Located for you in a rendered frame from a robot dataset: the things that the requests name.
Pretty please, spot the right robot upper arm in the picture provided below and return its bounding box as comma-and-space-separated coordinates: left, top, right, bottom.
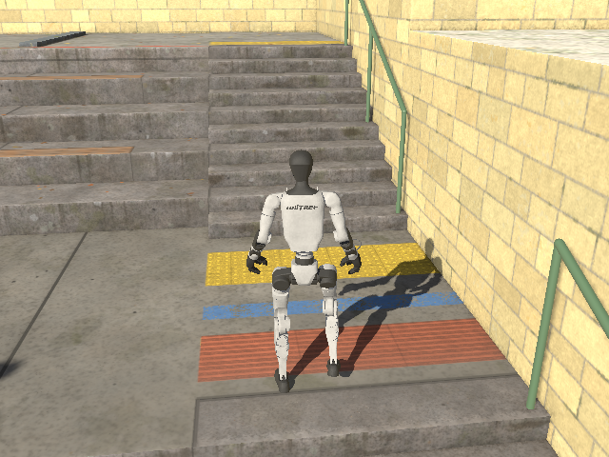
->
322, 190, 349, 243

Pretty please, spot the right robot hand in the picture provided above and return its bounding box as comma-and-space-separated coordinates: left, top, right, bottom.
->
340, 253, 362, 274

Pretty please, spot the right robot forearm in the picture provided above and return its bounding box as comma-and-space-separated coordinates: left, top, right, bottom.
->
340, 228, 358, 260

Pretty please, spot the left robot foot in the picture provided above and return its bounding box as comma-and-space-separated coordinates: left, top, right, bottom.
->
274, 368, 290, 393

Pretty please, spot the left robot forearm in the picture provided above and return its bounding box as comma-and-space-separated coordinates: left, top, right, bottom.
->
248, 229, 265, 260

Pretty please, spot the left robot upper arm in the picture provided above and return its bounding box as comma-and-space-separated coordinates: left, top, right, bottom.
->
257, 192, 283, 245

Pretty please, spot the humanoid robot head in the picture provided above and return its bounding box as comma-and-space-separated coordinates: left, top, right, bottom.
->
286, 150, 318, 195

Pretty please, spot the left robot hand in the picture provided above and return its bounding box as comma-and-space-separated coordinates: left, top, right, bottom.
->
246, 256, 267, 274

